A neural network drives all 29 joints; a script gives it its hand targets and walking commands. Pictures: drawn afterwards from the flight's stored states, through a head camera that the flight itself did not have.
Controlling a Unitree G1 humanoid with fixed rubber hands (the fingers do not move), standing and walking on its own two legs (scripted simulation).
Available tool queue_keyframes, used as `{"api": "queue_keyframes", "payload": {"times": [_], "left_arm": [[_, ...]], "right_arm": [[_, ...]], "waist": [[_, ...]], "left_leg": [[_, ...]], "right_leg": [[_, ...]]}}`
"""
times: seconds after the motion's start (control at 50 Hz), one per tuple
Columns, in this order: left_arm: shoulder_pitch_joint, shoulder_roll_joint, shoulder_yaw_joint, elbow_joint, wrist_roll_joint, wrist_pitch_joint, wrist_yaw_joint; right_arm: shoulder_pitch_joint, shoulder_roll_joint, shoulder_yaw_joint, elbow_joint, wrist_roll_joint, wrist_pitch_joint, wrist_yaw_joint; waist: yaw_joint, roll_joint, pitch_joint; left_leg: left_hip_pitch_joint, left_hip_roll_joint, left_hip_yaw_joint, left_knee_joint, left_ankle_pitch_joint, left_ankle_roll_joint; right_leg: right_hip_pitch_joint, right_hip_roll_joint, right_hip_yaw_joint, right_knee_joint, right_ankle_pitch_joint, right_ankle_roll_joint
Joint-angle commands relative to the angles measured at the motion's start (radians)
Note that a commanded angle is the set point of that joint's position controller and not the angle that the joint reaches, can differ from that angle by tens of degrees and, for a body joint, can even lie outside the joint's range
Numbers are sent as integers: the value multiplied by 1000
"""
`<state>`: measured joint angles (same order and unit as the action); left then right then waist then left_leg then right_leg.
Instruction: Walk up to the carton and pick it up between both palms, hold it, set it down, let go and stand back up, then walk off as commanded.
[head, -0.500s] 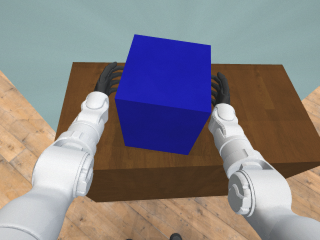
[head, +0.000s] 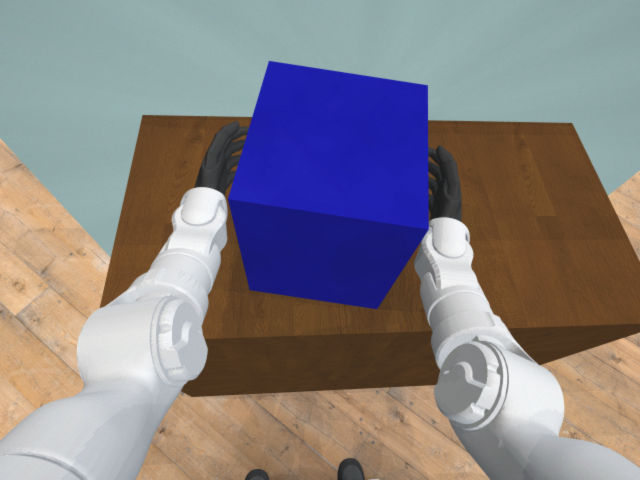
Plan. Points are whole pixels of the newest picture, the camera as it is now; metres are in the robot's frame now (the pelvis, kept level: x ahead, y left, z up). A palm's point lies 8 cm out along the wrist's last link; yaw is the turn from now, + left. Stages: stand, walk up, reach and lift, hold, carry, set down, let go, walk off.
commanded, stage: reach and lift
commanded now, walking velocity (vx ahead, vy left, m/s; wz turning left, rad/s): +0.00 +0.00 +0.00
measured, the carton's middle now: (329, 198) +0.47 -0.03 +0.00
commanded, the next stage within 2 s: none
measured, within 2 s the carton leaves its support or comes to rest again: neither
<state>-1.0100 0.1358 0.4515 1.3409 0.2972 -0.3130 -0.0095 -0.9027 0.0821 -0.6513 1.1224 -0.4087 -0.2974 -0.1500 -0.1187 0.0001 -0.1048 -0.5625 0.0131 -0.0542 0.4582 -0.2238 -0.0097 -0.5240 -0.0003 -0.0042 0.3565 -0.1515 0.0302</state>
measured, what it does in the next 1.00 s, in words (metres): stands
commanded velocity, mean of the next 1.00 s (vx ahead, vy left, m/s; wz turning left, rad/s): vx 0.00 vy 0.00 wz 0.00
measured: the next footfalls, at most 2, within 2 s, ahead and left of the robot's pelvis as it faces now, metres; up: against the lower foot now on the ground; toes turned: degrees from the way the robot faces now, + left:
none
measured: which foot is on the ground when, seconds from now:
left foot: down 0.00-1.00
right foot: down 0.00-1.00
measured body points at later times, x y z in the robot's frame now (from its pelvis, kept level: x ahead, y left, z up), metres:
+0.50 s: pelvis +0.00 +0.00 +0.00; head +0.11 +0.01 +0.44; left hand +0.48 +0.11 +0.04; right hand +0.43 -0.18 +0.04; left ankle -0.02 +0.12 -0.74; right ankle -0.01 -0.14 -0.74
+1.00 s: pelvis +0.00 +0.00 +0.00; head +0.11 +0.01 +0.44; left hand +0.48 +0.11 +0.04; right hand +0.43 -0.18 +0.04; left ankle -0.02 +0.12 -0.74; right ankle -0.01 -0.14 -0.74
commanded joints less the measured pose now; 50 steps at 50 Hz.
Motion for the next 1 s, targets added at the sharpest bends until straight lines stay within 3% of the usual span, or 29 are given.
{"api": "queue_keyframes", "payload": {"times": [0.0, 0.12, 0.58, 0.98], "left_arm": [[-450, -518, -68, 60, 115, -18, -118], [-458, -524, -80, 63, 111, -22, -123], [-458, -556, -70, 74, 120, -15, -127], [-444, -566, -66, 101, 124, -17, -126]], "right_arm": [[-347, 608, 213, -49, -139, -34, 178], [-344, 623, 221, -65, -146, -31, 173], [-349, 658, 222, -75, -169, -15, 166], [-354, 681, 240, -50, -152, -16, 163]], "waist": [[-8, 56, -645], [-21, 53, -653], [-21, 40, -637], [-2, 39, -618]], "left_leg": [[300, -14, 118, -42, 438, -37], [283, -14, 118, -53, 408, -31], [230, -18, 117, -72, 336, -26], [203, -23, 115, -67, 328, -27]], "right_leg": [[443, -9, -88, 72, 649, 24], [452, -11, -86, 65, 661, 16], [452, -13, -82, 61, 626, 7], [461, -14, -78, 62, 618, 4]]}}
